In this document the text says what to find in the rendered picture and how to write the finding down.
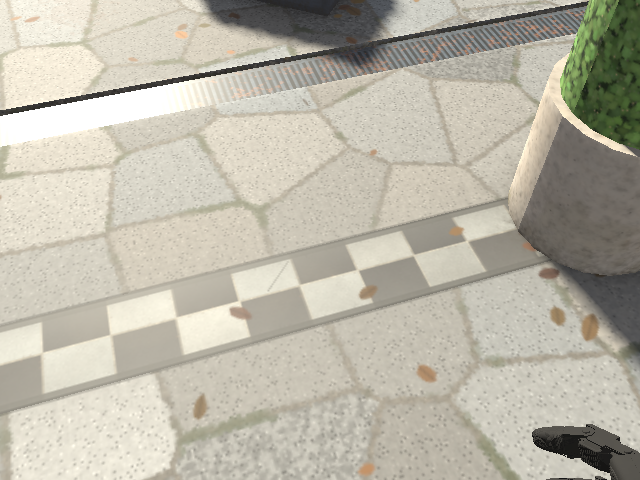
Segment right robot hand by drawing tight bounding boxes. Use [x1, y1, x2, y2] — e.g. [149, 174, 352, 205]
[532, 424, 640, 480]

